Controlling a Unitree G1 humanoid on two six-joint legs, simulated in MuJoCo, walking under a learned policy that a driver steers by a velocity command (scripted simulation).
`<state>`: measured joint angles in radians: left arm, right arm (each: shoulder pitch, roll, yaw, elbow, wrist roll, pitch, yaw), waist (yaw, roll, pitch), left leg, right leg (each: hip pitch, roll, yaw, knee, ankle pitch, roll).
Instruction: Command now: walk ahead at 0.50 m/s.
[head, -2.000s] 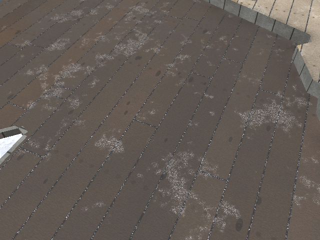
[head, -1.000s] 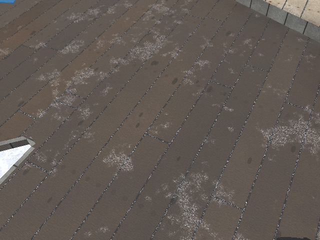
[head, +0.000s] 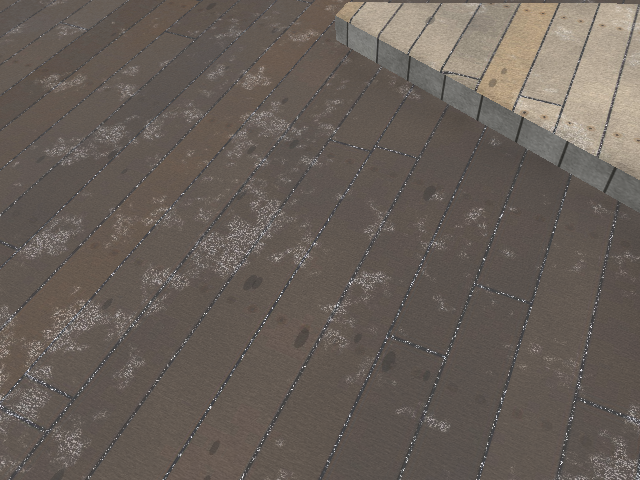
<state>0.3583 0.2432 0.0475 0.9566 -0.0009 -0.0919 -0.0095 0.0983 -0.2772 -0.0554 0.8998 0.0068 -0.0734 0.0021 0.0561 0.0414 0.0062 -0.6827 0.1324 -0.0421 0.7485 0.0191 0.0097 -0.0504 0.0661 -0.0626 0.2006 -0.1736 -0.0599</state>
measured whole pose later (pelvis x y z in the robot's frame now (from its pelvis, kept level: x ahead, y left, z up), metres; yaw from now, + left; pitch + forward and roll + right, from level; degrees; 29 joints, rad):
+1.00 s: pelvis +0.54 -0.07 +0.00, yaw -27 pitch +1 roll +1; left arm 0.32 0.26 0.08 0.78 -0.01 -0.06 -0.01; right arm 0.06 -0.30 -0.07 0.81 -0.01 -0.10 -0.01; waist 0.04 0.03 0.05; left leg -0.63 0.11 -0.08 0.95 -0.20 -0.04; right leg -0.20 0.11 0.06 0.35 -0.16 -0.10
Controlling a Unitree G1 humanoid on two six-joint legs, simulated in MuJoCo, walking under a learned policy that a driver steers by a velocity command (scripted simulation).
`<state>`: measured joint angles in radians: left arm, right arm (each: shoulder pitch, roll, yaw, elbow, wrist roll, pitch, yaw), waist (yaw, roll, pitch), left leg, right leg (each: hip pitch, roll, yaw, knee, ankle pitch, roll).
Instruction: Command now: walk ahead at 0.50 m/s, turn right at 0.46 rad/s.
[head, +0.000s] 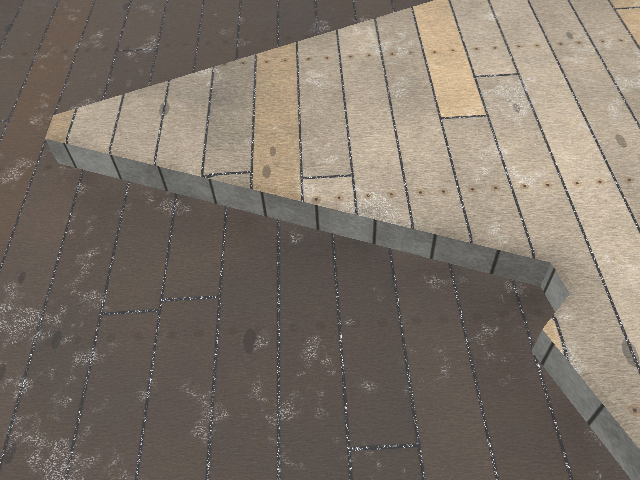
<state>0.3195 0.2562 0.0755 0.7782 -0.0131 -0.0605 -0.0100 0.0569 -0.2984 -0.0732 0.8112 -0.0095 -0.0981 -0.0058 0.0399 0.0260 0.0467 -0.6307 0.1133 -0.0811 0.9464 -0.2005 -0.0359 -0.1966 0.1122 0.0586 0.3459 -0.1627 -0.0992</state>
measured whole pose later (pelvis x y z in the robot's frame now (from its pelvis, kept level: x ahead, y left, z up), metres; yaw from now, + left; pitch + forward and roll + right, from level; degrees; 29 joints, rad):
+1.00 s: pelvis +0.55 +0.03 +0.00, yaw +10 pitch +1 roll -1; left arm 0.33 0.25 0.04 0.83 0.03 -0.09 0.01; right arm 0.21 -0.30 -0.07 0.83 -0.04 0.00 0.06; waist 0.02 0.05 0.03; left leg -0.59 0.06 -0.01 1.02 -0.21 0.03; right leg -0.09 0.00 -0.17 0.28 -0.20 -0.03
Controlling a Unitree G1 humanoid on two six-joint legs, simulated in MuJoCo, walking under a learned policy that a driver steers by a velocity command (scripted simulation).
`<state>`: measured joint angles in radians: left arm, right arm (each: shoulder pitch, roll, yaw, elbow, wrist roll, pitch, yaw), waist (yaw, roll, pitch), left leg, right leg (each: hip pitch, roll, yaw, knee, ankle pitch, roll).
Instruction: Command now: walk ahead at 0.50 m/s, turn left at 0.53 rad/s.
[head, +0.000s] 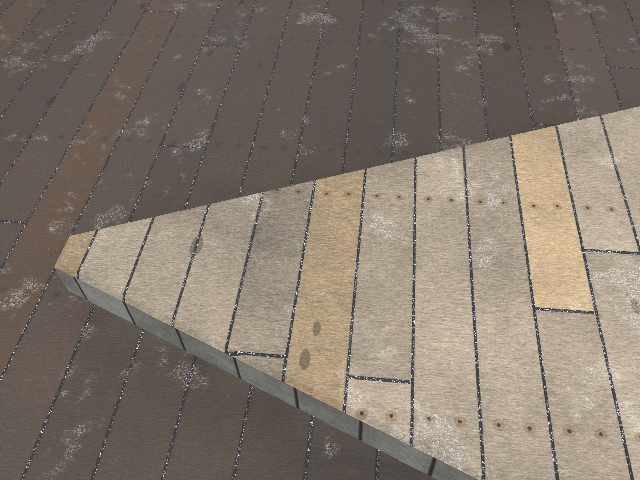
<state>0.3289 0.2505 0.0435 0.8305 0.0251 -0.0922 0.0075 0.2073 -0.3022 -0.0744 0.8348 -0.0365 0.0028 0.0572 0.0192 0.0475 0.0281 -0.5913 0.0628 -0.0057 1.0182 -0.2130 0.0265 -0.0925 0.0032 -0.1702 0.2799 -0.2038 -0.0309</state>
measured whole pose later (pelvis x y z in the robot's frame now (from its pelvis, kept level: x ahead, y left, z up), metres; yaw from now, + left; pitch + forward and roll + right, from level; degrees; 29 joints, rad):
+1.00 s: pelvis +0.45 +0.09 -0.01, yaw +18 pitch -1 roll +2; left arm 0.25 0.19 0.01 0.95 0.00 -0.07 -0.01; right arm 0.21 -0.24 -0.06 0.95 0.02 0.03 -0.03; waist 0.00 0.02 0.07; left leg -0.33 -0.06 -0.16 1.12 -0.46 -0.10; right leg -0.18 0.05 -0.05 0.44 -0.21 -0.10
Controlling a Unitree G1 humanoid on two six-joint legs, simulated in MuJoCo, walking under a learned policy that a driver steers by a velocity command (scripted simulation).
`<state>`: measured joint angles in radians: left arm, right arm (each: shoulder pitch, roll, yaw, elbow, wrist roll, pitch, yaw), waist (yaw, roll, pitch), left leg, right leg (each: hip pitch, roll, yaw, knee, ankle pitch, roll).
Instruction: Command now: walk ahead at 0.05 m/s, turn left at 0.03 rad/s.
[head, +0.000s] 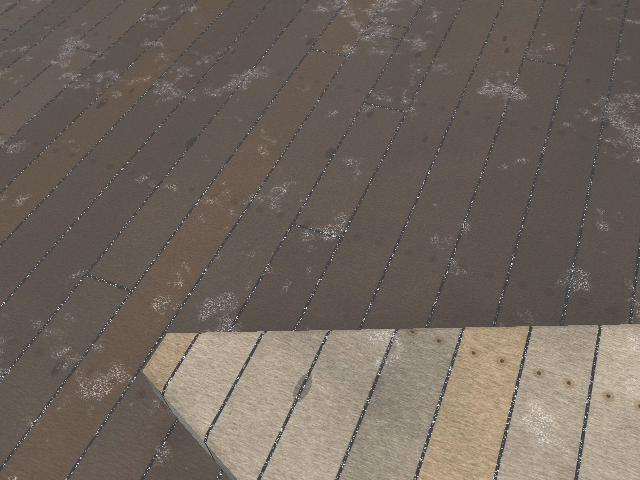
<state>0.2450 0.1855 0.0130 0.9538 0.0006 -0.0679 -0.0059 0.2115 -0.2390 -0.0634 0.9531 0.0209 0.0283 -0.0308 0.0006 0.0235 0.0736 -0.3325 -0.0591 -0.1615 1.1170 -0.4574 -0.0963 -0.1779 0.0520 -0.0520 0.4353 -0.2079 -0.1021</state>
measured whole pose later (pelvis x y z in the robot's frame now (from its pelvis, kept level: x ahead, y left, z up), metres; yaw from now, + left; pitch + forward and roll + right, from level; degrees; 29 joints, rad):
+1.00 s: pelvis +0.07 -0.01 -0.01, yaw -16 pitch +2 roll +2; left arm 0.09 0.16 0.00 0.69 -0.03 0.01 -0.01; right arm 0.42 -0.18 -0.04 1.08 -0.01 -0.03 -0.07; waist -0.03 0.03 0.00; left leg 0.01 0.14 0.22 0.30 -0.32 -0.10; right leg -1.09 -0.16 0.04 1.74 -0.53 -0.01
